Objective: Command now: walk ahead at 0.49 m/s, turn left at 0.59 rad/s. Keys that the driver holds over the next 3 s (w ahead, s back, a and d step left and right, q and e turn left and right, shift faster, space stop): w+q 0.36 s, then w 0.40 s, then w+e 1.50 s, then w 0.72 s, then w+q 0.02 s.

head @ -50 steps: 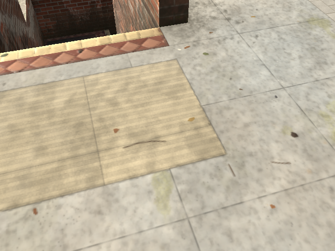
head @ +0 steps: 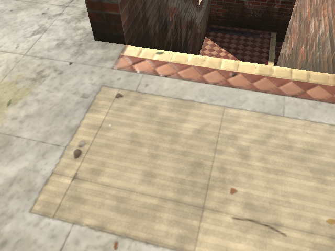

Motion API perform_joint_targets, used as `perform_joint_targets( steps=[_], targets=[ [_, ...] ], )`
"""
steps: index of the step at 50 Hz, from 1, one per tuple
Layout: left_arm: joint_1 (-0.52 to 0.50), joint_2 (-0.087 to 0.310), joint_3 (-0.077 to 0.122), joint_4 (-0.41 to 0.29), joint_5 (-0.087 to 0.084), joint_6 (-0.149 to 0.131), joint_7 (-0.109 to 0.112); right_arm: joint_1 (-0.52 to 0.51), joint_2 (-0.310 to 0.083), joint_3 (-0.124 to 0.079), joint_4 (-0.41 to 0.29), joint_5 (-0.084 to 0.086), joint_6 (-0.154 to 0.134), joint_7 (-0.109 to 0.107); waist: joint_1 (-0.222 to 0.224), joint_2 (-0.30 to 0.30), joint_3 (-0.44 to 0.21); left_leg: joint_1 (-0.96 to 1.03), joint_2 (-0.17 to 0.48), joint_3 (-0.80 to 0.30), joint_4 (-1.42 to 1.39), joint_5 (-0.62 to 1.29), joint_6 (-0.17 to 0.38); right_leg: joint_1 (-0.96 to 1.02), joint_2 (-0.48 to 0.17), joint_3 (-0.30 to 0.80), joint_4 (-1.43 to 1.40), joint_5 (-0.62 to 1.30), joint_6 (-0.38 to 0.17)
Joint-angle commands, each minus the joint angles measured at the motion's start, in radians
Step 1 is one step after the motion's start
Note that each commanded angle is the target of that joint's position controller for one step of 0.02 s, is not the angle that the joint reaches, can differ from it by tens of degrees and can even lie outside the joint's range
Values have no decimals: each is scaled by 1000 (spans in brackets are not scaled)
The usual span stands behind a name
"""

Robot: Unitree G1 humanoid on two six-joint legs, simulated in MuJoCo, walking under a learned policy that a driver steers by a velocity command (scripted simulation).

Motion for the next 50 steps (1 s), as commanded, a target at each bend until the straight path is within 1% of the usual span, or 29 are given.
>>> perform_joint_targets(
  steps=[1, 5, 10, 12, 13, 14, 15, 16, 17, 18, 19, 20, 21, 23, 25, 28, 31, 35, 38, 40, 41, 42, 43, 44, 45, 46, 47, 48, 50],
  targets=[
    [17, 76, 11, -35, -1, -24, -4, -19, 0, 9, -72, 0, 1, 16, -23, -117, 14, -118, 47, -26, -38, 105, -11, 43, -291, 170, -207, 214, -116],
    [55, 90, 10, -12, -2, -19, -3, -165, 23, 28, -117, 8, -8, 31, 5, -122, 38, -67, 39, 51, -279, 257, -8, 52, -254, 32, -192, 306, -83],
    [140, 136, 17, 31, 0, 6, 16, -293, 15, 33, -166, 1, -9, 39, 42, -124, 68, -17, 9, 143, -474, 143, 35, 201, -297, -29, -135, 437, -67],
    [154, 164, 21, 47, 2, 23, 25, -261, 1, 26, -161, -5, -8, 29, 19, -146, 31, 76, -54, 185, -515, 31, 71, 258, -306, -70, -2, 745, -55],
    [157, 182, 24, 52, 3, 33, 28, -192, -14, 18, -143, -7, -10, 24, -12, -156, -15, 162, -95, 195, -535, -14, 95, 272, -307, -87, 123, 876, -51],
    [151, 192, 25, 50, -1, 42, 30, -60, -37, 4, -103, -11, -19, 15, -70, -143, -93, 330, -134, 192, -593, -7, 123, 227, -300, -108, 312, 881, -41],
    [140, 185, 21, 30, 2, 45, 29, 123, -95, -22, -45, -22, -25, -1, -150, -85, -200, 602, -79, 78, -627, -33, 168, 46, -281, -114, 578, 666, -12],
    [163, 71, -5, -46, -9, 37, 7, 154, -207, -51, -50, -15, -23, -18, -109, 148, -314, 938, 239, -408, -658, -143, 282, -389, -152, -107, 931, -124, 46],
    [60, 141, 13, -92, -5, 28, 1, 198, -228, -57, -71, 16, -11, -27, -149, 106, -377, 986, 338, -753, -811, -55, 351, -563, -29, 87, 1107, -350, 66],
    [-47, 141, 12, -124, -8, 18, -3, 177, -204, -53, -44, 21, -4, -38, -143, 20, -231, 915, 291, -557, -819, 78, 315, -656, -95, 160, 1083, -227, 55],
    [-35, 117, -1, -113, -15, 7, -3, 128, -148, -39, -32, 30, -10, -44, -95, -23, -132, 763, 263, -429, -829, 223, 279, -606, -134, 153, 985, -145, 49],
    [-14, 110, -2, -93, -6, 12, -2, 77, -106, -26, -34, 28, -19, -45, -44, -70, -81, 643, 210, -341, -844, 323, 234, -530, -159, 155, 897, -128, 51],
    [18, 104, -3, -83, 13, 31, -3, 40, -78, -15, -36, 32, -27, -45, -2, -65, -64, 555, 170, -279, -861, 385, 214, -457, -170, 160, 851, -133, 59],
    [55, 88, -5, -65, 30, 65, -14, 41, -56, -3, -27, 37, -51, -38, 23, -46, -73, 484, 134, -218, -892, 461, 209, -384, -164, 146, 803, -126, 69],
    [18, 73, -6, -73, 28, 76, -24, 79, -73, -6, 1, 40, -63, -34, 21, -36, -44, 452, 112, -176, -934, 447, 200, -401, -163, 132, 732, -53, 77],
    [-113, 74, -6, -108, 23, 78, -27, 141, -79, -4, 34, 41, -67, -33, -18, -23, 13, 479, 98, -154, -971, 415, 172, -482, -168, 125, 594, 81, 82],
    [-212, 71, -10, -134, 16, 74, -29, 195, -82, -2, 60, 42, -71, -35, -53, -6, 26, 550, 100, -141, -970, 426, 149, -514, -152, 120, 469, 181, 73],
    [-336, 70, -15, -173, 10, 67, -33, 259, -85, 4, 96, 31, -73, -44, -93, 0, 58, 644, 127, -138, -954, 452, 143, -524, -118, 103, 340, 206, 46],
    [-357, 81, -13, -189, 8, 59, -36, 266, -102, 4, 118, 23, -72, -56, -81, 8, 77, 696, 163, -143, -923, 532, 133, -472, -88, 98, 263, 137, 7],
    [-252, 95, -5, -155, 5, 53, -28, 223, -121, 2, 122, 17, -74, -62, -28, 21, 36, 705, 158, -92, -833, 769, 101, -310, -35, 69, 214, 56, -33],
    [-145, 111, 6, -118, 3, 49, -18, 213, -130, 0, 128, 12, -72, -61, 19, 16, -25, 706, 141, -62, -699, 901, 86, -178, 6, 49, 190, 29, -56],
    [17, 131, 18, -63, 10, 41, -8, 207, -127, 3, 130, 11, -71, -61, 90, -14, -114, 645, 100, -14, -495, 884, 66, 23, 12, 55, 148, 54, -85],
    [188, 202, 36, -32, 29, 35, 4, 222, -91, 15, 105, 14, -74, -63, 142, -108, -237, 456, 51, 30, -193, 561, 48, 269, -196, 299, 142, -28, -141],
    [202, 299, 61, -18, 30, 38, -3, 342, -11, 26, 99, 42, -77, -49, 65, -367, -315, 95, -157, 60, 147, -204, -4, 488, -422, 839, 5, -57, -301],
    [110, 222, 48, -25, -13, 48, -18, 270, -81, 17, 97, 6, -79, -51, 41, -209, -225, -20, -90, -45, 205, -217, 13, 415, -377, 900, -73, -123, -276],
    [15, 173, 37, -44, -18, 50, -21, 175, -90, 15, 72, 10, -85, -45, 18, -127, -96, -42, -36, -39, 176, -110, 11, 276, -351, 723, -73, -83, -255],
    [-18, 135, 28, -44, -11, 47, -25, 116, -76, 22, 56, 10, -92, -41, 9, -61, -46, -20, -3, -29, 121, -54, 5, 178, -304, 623, -90, 49, -236],
    [-21, 121, 22, -35, -12, 43, -22, 97, -64, 23, 47, 3, -85, -38, -12, -59, -19, 8, 20, -27, 71, -42, -7, 111, -261, 552, -101, 145, -216],
    [-6, 115, 19, -14, -17, 32, -19, 109, -43, 31, 39, -6, -59, -33, -43, -97, -31, 76, 33, -14, 0, -39, -40, 42, -210, 469, -123, 260, -199]
  ],
)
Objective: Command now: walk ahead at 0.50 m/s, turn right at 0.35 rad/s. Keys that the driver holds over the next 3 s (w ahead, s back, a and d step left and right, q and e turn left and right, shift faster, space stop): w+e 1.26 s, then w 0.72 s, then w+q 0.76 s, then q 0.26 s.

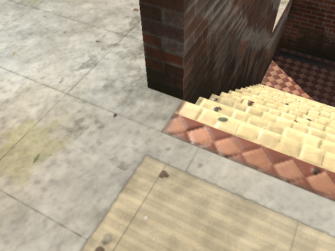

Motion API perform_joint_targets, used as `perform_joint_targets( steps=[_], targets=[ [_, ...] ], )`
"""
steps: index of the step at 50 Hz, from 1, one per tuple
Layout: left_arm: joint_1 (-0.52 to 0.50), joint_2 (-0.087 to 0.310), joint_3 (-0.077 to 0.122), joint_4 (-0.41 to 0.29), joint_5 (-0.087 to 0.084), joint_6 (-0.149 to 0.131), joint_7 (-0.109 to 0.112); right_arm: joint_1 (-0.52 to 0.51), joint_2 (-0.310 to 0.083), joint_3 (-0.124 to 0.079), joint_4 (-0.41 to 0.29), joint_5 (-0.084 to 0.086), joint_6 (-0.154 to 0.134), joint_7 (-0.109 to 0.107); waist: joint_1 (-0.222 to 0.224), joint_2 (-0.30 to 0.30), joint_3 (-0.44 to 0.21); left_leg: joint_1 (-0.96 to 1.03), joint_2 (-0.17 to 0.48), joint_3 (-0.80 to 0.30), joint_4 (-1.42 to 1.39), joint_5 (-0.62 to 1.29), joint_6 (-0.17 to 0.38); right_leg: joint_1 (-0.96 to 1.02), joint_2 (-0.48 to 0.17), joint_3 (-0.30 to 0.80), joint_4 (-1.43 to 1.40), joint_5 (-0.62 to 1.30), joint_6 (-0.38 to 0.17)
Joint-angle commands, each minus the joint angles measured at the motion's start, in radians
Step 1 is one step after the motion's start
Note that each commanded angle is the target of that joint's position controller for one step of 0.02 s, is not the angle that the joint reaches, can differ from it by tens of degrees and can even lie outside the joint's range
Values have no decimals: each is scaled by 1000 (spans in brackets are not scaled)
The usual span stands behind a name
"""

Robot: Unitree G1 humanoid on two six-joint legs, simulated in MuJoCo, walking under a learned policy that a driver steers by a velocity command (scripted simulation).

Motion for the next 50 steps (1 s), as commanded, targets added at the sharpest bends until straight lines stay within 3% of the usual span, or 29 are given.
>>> perform_joint_targets(
  steps=[1, 3, 6, 9, 13, 16, 18, 19, 20, 21, 22, 23, 24, 25, 27, 30, 33, 37, 39, 40, 41, 43, 45, 46, 47, 48, 49, 50],
  targets=[
    [64, 109, 26, -21, -12, -26, 4, 42, -67, -10, -64, -11, 14, 6, -20, -68, -60, -159, 65, -28, -40, 26, -41, 144, -255, 342, -238, 263, -160],
    [91, 132, 33, -13, -14, -27, 8, -12, -60, -6, -85, -11, 26, 8, -16, -68, -40, -193, 72, -11, -108, 61, -67, 109, -236, 318, -266, 231, -166],
    [148, 131, 34, 1, -15, -20, 11, -166, -59, -1, -138, -7, 30, 8, 23, -72, 4, -261, 80, 3, -265, 184, -99, 106, -211, 315, -290, 203, -146],
    [201, 135, 39, 10, -15, -17, 14, -269, -50, 7, -170, 0, 27, 13, 64, -85, -6, -261, 60, 3, -397, 287, -107, 155, -193, 316, -255, 250, -114],
    [250, 142, 42, 11, 0, -9, 23, -377, -53, 14, -213, 11, 17, 14, 101, -95, -12, -253, 26, 1, -502, 281, -100, 237, -206, 359, -178, 355, -109],
    [207, 163, 49, -9, 8, -6, 35, -346, -79, 8, -220, 17, 3, 11, 65, -111, -21, -129, 5, -19, -598, 211, -72, 236, -224, 408, -113, 398, -81],
    [148, 179, 54, -27, 5, -10, 30, -172, -115, -8, -170, 18, -11, -4, -18, -94, -86, 136, -33, -5, -691, 166, -37, 172, -181, 401, 36, 477, -43],
    [142, 159, 49, -34, -6, -18, 21, -44, -165, -26, -145, 4, -26, -19, -75, -25, -175, 343, 55, -83, -724, 139, 2, 92, -116, 350, 233, 402, -18],
    [169, 76, 28, -72, -31, -25, 18, 99, -248, -45, -149, -20, -26, -38, -111, 113, -338, 595, 322, -367, -761, -79, 62, -80, -39, 237, 514, 62, 12],
    [262, 69, 24, -92, -32, -17, 20, 64, -287, -59, -146, -17, -7, -34, -38, 288, -363, 654, 465, -750, -874, -133, 156, -309, 46, 145, 682, -419, 19],
    [229, 130, 33, -55, 0, 3, 28, 6, -184, -45, -154, -3, 3, -29, -18, 112, -222, 529, 427, -683, -870, -221, 152, -375, -49, 150, 767, -330, 12],
    [157, 125, 33, -58, 10, 7, 16, -46, -106, -27, -163, 6, 3, -24, -19, 16, -119, 406, 369, -520, -891, -152, 130, -361, -78, 144, 749, -236, 19],
    [125, 103, 30, -66, 11, 10, 7, -72, -81, -20, -159, 4, 0, -21, -3, 20, -73, 329, 320, -390, -921, -22, 106, -336, -105, 133, 716, -188, 29],
    [108, 100, 32, -71, 24, 21, -2, -61, -76, -17, -147, 6, -6, -23, 5, 59, -51, 287, 288, -300, -936, 80, 93, -321, -124, 123, 695, -172, 40],
    [101, 87, 29, -78, 29, 41, -16, -32, -78, -19, -124, 17, -24, -19, 18, 86, -55, 256, 259, -192, -953, 236, 87, -303, -132, 107, 696, -141, 54],
    [16, 76, 24, -116, 28, 51, -31, 1, -92, -28, -101, 26, -40, -13, 20, 66, -46, 276, 267, -95, -989, 326, 104, -381, -150, 101, 682, -61, 69],
    [-83, 68, 17, -153, 26, 53, -40, 36, -95, -31, -77, 23, -36, -11, 6, 55, -16, 296, 253, 0, -1005, 383, 105, -443, -158, 83, 593, 34, 82],
    [-215, 40, -5, -198, 23, 45, -57, 70, -107, -35, -51, 23, -31, -11, -23, 59, 13, 304, 232, 116, -995, 427, 81, -382, -154, 16, 364, 156, 67],
    [-270, 40, -10, -223, 27, 45, -62, 104, -127, -41, -35, 23, -24, -17, -40, 53, 27, 344, 253, 144, -980, 449, 75, -355, -148, -23, 283, 129, 46],
    [-318, 39, -15, -248, 41, 48, -59, 131, -140, -44, -23, 22, -24, -24, -58, 51, 39, 386, 280, 138, -977, 464, 77, -375, -143, -41, 254, 83, 34],
    [-336, 42, -15, -261, 43, 48, -58, 146, -146, -45, -11, 20, -18, -28, -60, 50, 46, 428, 291, 149, -956, 500, 72, -379, -138, -51, 222, 49, 20],
    [-297, 51, -9, -255, 37, 45, -52, 154, -159, -47, 0, 18, 4, -35, -40, 66, 18, 477, 279, 205, -840, 741, 50, -299, -87, -95, 171, -35, -9],
    [-158, 80, 9, -223, 42, 37, -38, 158, -192, -52, 7, 18, 22, -39, 27, 80, -81, 461, 278, 245, -580, 995, 37, -89, -5, -117, 134, -115, -56],
    [19, 120, 33, -164, 53, 27, -27, 138, -197, -52, -12, 17, 27, -35, 109, 38, -180, 333, 255, 268, -337, 913, 13, 156, 17, -85, 77, -98, -88],
    [143, 227, 67, -147, 60, 28, -9, 157, -133, -36, -63, 28, 22, -26, 146, -108, -319, 22, 204, 270, -2, 490, -30, 476, -220, 248, 30, -271, -168],
    [99, 305, 86, -178, 21, 38, 2, 110, -101, -33, -137, 24, 12, -12, 102, -259, -406, -316, -3, 144, 311, -234, -80, 648, -452, 786, -130, -204, -290],
    [132, 281, 83, -175, 4, 49, 11, -8, -154, -42, -164, 13, 5, -7, 156, -119, -344, -415, 34, 0, 339, -140, -77, 611, -431, 690, -155, 33, -288],
    [87, 225, 67, -151, -4, 49, 25, -17, -124, -31, -168, 27, -4, -10, 104, -64, -211, -417, 90, -7, 269, -63, -70, 491, -401, 526, -131, 170, -264]
  ],
)
Over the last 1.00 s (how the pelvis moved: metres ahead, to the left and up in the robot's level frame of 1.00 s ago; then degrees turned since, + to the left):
0.56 0.09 -0.01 14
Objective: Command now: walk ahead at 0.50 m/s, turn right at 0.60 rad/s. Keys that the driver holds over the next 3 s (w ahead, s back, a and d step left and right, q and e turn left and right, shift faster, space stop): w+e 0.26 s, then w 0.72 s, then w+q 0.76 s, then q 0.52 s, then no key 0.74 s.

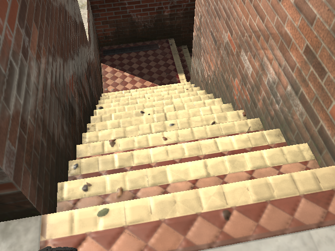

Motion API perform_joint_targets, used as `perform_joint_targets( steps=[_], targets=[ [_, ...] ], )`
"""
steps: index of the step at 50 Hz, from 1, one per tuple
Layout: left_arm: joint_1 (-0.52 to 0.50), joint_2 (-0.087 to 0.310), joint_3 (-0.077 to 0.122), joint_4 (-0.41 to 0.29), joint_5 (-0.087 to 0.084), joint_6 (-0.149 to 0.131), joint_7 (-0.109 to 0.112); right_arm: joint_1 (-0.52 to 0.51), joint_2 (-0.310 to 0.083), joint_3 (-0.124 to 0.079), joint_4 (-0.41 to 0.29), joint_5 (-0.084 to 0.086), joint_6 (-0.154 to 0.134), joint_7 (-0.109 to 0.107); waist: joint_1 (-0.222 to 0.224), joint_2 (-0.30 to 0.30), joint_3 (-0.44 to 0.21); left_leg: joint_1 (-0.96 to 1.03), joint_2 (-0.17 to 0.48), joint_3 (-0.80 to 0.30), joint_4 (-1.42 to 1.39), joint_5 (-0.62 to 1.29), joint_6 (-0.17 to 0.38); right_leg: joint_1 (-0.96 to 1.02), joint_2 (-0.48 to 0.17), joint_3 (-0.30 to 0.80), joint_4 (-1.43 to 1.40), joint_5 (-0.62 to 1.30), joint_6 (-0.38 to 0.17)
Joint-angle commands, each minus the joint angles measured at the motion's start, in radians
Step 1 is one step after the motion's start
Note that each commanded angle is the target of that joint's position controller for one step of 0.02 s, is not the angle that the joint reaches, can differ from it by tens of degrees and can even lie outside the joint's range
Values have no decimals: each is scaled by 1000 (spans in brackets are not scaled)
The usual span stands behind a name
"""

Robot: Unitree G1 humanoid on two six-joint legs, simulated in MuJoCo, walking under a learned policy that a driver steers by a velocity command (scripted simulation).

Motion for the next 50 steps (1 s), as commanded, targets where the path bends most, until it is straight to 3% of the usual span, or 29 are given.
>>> perform_joint_targets(
  steps=[1, 3, 6, 11, 14, 19, 21, 22, 23, 24, 25, 26, 27, 28, 29, 31, 34, 39, 41, 45, 48, 49, 50],
  targets=[
    [239, 162, 58, 24, -28, 3, 39, -76, -118, -19, -145, 4, -41, 0, 91, 2, -133, -480, 29, -118, 153, 84, 8, 495, -330, 466, -321, 341, -188],
    [172, 120, 42, 12, -28, -14, 40, -29, -107, -16, -133, -27, -6, 3, 20, -12, -100, -357, 51, -127, 56, 77, -11, 333, -239, 359, -351, 406, -148],
    [209, 139, 47, 23, -31, -37, 30, -43, -91, -16, -145, -31, 32, 13, 9, -25, -100, -346, 35, -104, -28, 134, -34, 267, -190, 329, -381, 408, -155],
    [322, 145, 50, 44, -31, -36, 29, -253, -81, -9, -215, -26, 36, 13, 80, -46, -38, -460, 19, -110, -242, 320, -43, 303, -170, 381, -400, 295, -128],
    [388, 148, 49, 60, -33, -37, 39, -336, -77, -1, -246, -22, 30, 13, 113, -55, -35, -499, -6, -118, -351, 379, -35, 399, -182, 411, -366, 355, -122],
    [451, 144, 38, 86, -19, -36, 55, -410, -71, 7, -275, -13, 5, 27, 146, -66, -19, -415, -59, -85, -504, 374, 25, 468, -213, 416, -296, 531, -96],
    [415, 164, 37, 80, -16, -36, 58, -357, -91, -3, -263, -9, 2, 26, 106, -76, -11, -274, -94, -75, -570, 282, 61, 438, -212, 417, -261, 609, -62],
    [400, 171, 36, 79, -16, -37, 60, -276, -107, -13, -237, -8, -2, 17, 70, -81, -42, -159, -122, -70, -606, 248, 80, 431, -196, 404, -185, 699, -45],
    [374, 175, 34, 78, -25, -39, 57, -136, -117, -23, -197, -12, -12, 8, -5, -48, -108, 11, -127, -69, -664, 298, 102, 404, -158, 358, -28, 744, -23],
    [371, 139, 23, 52, -31, -42, 54, 41, -169, -35, -173, -26, -25, -6, -77, 29, -244, 266, 48, -257, -681, 238, 160, 268, -111, 305, 258, 528, 7],
    [514, 73, 16, 48, -58, -43, 46, 119, -268, -61, -156, -19, -17, -9, -32, 249, -400, 543, 307, -714, -739, 202, 296, -32, 78, 189, 617, -168, 66],
    [493, 148, 27, 68, -15, -43, 49, 92, -206, -52, -146, 19, 1, 4, -27, 161, -343, 473, 311, -864, -816, 102, 315, -162, 59, 233, 735, -308, 62],
    [400, 149, 31, 56, -9, -43, 48, 1, -148, -38, -156, 17, 6, 4, -7, 86, -169, 330, 283, -718, -837, 92, 306, -212, 23, 234, 770, -243, 64],
    [330, 131, 23, 38, -6, -44, 44, -64, -107, -26, -166, 7, 2, 6, 6, 35, -104, 215, 243, -604, -858, 186, 287, -198, -9, 224, 732, -183, 66],
    [316, 113, 22, 37, -8, -35, 41, -82, -84, -18, -158, 4, -6, 5, 35, 33, -62, 136, 198, -509, -876, 288, 256, -173, -39, 217, 675, -159, 71],
    [346, 86, 15, 51, -7, -8, 37, -73, -79, -14, -133, 4, -25, 9, 76, 80, -58, 48, 142, -391, -892, 454, 219, -95, -62, 203, 579, -153, 85],
    [308, 76, 14, 42, -6, 11, 39, -18, -105, -20, -100, 12, -44, 15, 86, 90, -70, 48, 116, -306, -915, 580, 230, -114, -60, 184, 493, -88, 98],
    [90, 41, -9, -16, -5, 8, 30, 38, -108, -15, -74, 33, -32, 12, 51, 65, -36, 76, 82, -219, -965, 554, 224, -177, -138, 124, 227, 144, 115],
    [16, 20, -18, -30, -5, 4, 23, 69, -124, -14, -60, 36, -25, 3, 25, 81, -35, 95, 76, -203, -956, 628, 214, -142, -128, 79, 155, 185, 113],
    [-15, 36, -20, -24, -8, 8, 29, 94, -139, -17, -49, 18, -3, 4, 9, 81, -26, 88, 74, -155, -911, 666, 213, -25, -95, 21, 96, 129, 102],
    [36, 57, -9, -13, -9, 7, 29, 101, -158, -24, -42, 8, 20, -9, 25, 89, -7, 142, 117, -189, -845, 679, 222, 31, -84, 32, 36, -34, 73],
    [98, 62, -3, 4, -8, 1, 33, 87, -159, -23, -45, 8, 28, -16, 55, 82, -27, 154, 115, -188, -770, 755, 211, 112, -59, 31, -27, -81, 58],
    [240, 73, 7, 48, -12, -11, 46, 62, -161, -25, -46, 13, 35, -21, 125, 38, -69, 115, 83, -173, -603, 797, 182, 279, -41, 41, -155, -46, 39]
  ],
)
Over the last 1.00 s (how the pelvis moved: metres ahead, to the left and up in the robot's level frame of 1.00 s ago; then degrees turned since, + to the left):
0.49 -0.11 -0.02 -35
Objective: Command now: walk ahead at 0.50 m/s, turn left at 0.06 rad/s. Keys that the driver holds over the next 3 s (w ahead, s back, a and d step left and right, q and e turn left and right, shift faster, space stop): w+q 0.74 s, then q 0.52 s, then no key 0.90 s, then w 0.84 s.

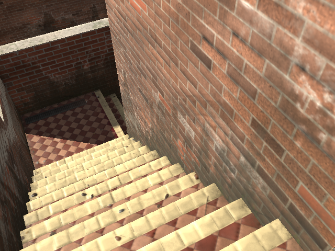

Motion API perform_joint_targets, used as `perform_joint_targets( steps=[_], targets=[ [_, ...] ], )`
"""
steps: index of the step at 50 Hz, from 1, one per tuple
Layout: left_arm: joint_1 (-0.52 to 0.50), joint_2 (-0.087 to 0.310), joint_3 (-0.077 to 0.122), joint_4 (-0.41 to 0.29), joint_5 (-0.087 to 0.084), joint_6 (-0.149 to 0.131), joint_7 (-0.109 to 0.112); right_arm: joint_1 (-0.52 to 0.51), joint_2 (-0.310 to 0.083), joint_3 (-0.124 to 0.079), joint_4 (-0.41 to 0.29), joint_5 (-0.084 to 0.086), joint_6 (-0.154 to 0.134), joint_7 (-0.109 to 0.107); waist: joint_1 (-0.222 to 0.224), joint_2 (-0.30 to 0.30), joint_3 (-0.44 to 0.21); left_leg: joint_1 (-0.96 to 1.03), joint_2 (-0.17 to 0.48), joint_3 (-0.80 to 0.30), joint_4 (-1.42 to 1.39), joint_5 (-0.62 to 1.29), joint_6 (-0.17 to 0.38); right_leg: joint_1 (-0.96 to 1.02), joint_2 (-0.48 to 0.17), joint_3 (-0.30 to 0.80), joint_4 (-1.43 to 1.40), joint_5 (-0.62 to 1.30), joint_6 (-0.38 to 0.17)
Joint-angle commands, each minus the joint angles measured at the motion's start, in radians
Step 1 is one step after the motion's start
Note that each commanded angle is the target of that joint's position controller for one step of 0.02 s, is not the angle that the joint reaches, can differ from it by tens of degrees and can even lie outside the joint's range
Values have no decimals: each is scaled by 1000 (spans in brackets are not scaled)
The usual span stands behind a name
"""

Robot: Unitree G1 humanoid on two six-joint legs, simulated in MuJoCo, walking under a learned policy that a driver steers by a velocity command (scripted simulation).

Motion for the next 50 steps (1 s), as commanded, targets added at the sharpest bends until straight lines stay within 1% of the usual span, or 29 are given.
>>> perform_joint_targets(
  steps=[1, 2, 3, 5, 6, 9, 11, 13, 16, 19, 24, 28, 30, 32, 33, 34, 35, 36, 37, 38, 39, 40, 41, 42, 43, 45, 47, 48, 50],
  targets=[
    [395, 185, 68, 52, 14, -34, 30, -17, -128, -28, -65, 8, 7, -14, 206, -75, -123, -256, 158, -73, 461, 571, 77, 503, -128, 198, -202, -2, -83],
    [401, 254, 77, 44, -2, -33, 29, 109, -23, -5, -81, 4, 4, -1, 122, -223, -191, -574, -10, -50, 741, -195, 30, 693, -364, 552, -260, 24, -176],
    [378, 229, 81, 49, -41, -24, 18, 70, -126, -35, -65, -13, 14, -10, 159, -159, -131, -653, -9, -160, 825, -193, 29, 559, -374, 579, -272, 65, -237],
    [242, 119, 47, 27, -28, -39, -1, -2, -140, -50, -69, 2, 21, -8, 90, -58, -5, -608, 70, -184, 799, -67, 16, 362, -307, 374, -325, 117, -207],
    [210, 107, 42, 25, -26, -42, 5, -21, -126, -52, -70, -4, 33, -4, 73, -63, 23, -575, 84, -176, 762, -32, 6, 314, -279, 308, -350, 175, -171],
    [246, 121, 49, 53, -15, -57, 18, 1, -87, -54, -54, -18, 74, 4, 54, -43, 3, -525, 63, -160, 797, 73, -24, 256, -252, 173, -323, 459, -145],
    [261, 155, 56, 68, 1, -70, 21, 17, -84, -62, -43, -19, 87, 3, 40, -40, -19, -545, 64, -143, 833, 222, -9, 246, -241, 111, -256, 448, -133],
    [266, 156, 53, 77, -11, -78, 23, -13, -92, -71, -53, -22, 99, -5, 34, -39, -2, -590, 66, -160, 829, 295, -3, 232, -246, 86, -220, 496, -103],
    [279, 145, 50, 106, -37, -103, 31, -112, -100, -89, -82, -39, 108, 0, 39, -76, 34, -658, 79, -190, 664, 513, -4, 251, -214, 47, -153, 317, -50],
    [318, 143, 49, 123, -12, -104, 26, -151, -98, -91, -87, -20, 111, 15, 50, -47, 48, -653, 74, -170, 563, 633, -2, 196, -219, 12, -78, 137, -59],
    [380, 137, 48, 149, 4, -112, 43, -282, -69, -78, -105, -44, 106, 44, 107, -16, 118, -652, 53, -129, 393, 841, 1, 107, -269, 16, 123, -130, -44],
    [403, 145, 61, 165, 20, -83, 63, -413, -39, -51, -141, -10, 87, 56, 180, -39, 162, -554, 81, -40, 167, 764, 29, 107, -306, 12, 239, -133, -44],
    [409, 148, 65, 176, 25, -66, 76, -387, -39, -50, -142, -8, 82, 51, 191, -43, 171, -514, 94, -4, 82, 646, 60, 131, -329, 11, 335, -21, -52],
    [431, 158, 67, 206, 29, -37, 74, -219, -86, -73, -69, 3, 72, 34, 128, -1, 68, -323, 84, 16, 14, 534, 103, 175, -333, -41, 584, 210, -66],
    [391, 159, 60, 207, 26, -25, 80, -66, -101, -86, -26, 13, 60, 28, 46, -33, -6, -178, 78, 7, -24, 533, 134, 159, -335, -48, 800, 323, -70],
    [329, 138, 63, 209, 11, -25, 80, 73, -145, -103, 42, -5, 57, 28, -36, 45, -84, 117, 98, -72, -4, 540, 183, -67, -234, -85, 1186, 89, -42],
    [288, 55, 43, 187, 8, -35, 56, 125, -229, -110, 54, -8, 50, 35, -73, 279, -48, 300, 178, -137, 324, 1074, 220, -490, -16, -192, 1737, -742, -5],
    [274, 62, 34, 77, -4, -36, 47, 89, -252, -96, 13, 36, 53, 44, -12, 237, -183, 357, 299, -341, 378, 1213, 261, -664, -54, -70, 1760, -654, 21],
    [193, 98, 37, 29, 1, -42, 55, 110, -262, -113, 9, 43, 65, 37, -63, 160, -257, 333, 422, -528, 126, 662, 354, -756, -39, -5, 1710, -529, 37],
    [154, 112, 29, 20, 12, -30, 71, 56, -232, -93, 0, 29, 76, 17, -21, 120, -157, 126, 438, -591, -19, 87, 350, -763, -81, 45, 1506, -414, 48],
    [165, 177, 54, 61, 27, -13, 65, -63, -166, -66, -24, 19, 69, 9, 44, 66, -64, -34, 378, -561, -12, -38, 331, -703, -104, 70, 1380, -305, 59],
    [182, 159, 55, 81, 35, 6, 64, -77, -160, -56, -33, 2, 50, 8, 67, 84, -19, -162, 374, -596, 22, 102, 349, -665, -88, 62, 1366, -299, 71],
    [191, 138, 54, 84, 32, 15, 64, -84, -101, -26, -18, -7, 24, 5, 115, 15, 58, -267, 300, -508, 80, 185, 284, -673, -98, 100, 1171, -85, 91],
    [179, 107, 49, 93, 42, 29, 62, -73, -109, -23, -21, -5, 6, 2, 111, 34, 53, -339, 280, -520, 103, 302, 272, -646, -73, 77, 1170, -61, 101],
    [124, 66, 33, 49, 24, 36, 53, -128, -68, 0, -47, 4, -7, -15, 138, 20, 83, -479, 232, -458, 97, 352, 240, -588, -54, 61, 970, 88, 141],
    [208, 33, 28, 94, 41, 51, 46, -96, -105, -4, -39, -5, -6, -27, 145, 86, -34, -476, 181, -462, 184, 540, 225, -451, -21, 37, 963, 186, 155],
    [211, 66, 41, 91, 39, 46, 43, -102, -110, -13, -71, 3, 5, -30, 149, 103, -42, -452, 161, -470, 210, 634, 201, -418, -21, 51, 898, 208, 141],
    [164, 90, 49, 57, 32, 44, 42, -42, -105, -12, -35, 15, 5, -40, 127, 104, -27, -373, 116, -499, 238, 406, 193, -506, -9, 94, 815, 290, 143],
    [94, 112, 59, 31, 48, 41, 41, -19, -108, -21, -46, 9, 22, -46, 92, 106, 4, -285, 118, -590, 260, 327, 206, -571, 1, 123, 739, 311, 144]
  ],
)
Over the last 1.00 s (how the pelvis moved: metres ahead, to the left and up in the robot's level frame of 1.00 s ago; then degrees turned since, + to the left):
0.48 -0.05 0.01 -16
